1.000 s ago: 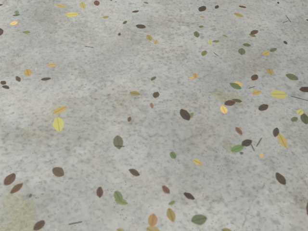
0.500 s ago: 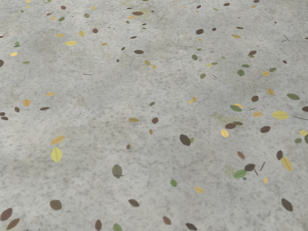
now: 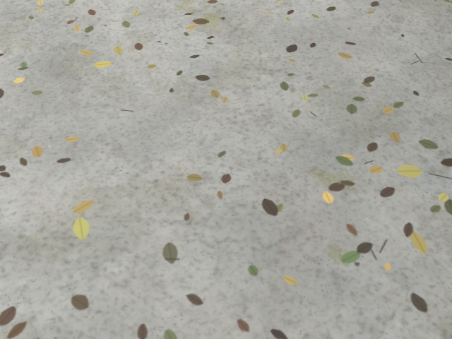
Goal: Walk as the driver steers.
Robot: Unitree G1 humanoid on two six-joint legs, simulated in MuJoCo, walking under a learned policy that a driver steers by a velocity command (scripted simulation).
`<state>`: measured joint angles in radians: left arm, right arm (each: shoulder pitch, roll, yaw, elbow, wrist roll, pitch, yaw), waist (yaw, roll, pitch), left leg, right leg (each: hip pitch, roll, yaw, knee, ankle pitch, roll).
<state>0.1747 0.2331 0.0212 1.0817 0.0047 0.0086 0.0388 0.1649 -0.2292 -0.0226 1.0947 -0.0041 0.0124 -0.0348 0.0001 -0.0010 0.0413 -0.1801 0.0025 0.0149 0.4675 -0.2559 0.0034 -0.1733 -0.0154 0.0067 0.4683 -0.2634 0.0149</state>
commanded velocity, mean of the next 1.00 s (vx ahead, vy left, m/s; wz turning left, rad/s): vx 0.38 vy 0.00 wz -0.08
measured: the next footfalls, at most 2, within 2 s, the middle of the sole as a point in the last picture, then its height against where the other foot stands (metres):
left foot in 0.70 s outside the picture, level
right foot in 1.24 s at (285, 284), level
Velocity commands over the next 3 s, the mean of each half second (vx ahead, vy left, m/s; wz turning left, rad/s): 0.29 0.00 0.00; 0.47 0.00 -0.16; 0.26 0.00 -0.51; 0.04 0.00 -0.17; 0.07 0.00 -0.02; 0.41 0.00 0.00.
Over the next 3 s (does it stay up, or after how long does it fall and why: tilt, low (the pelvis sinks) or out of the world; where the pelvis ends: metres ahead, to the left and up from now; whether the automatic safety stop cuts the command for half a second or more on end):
stays up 0.91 -0.16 -0.02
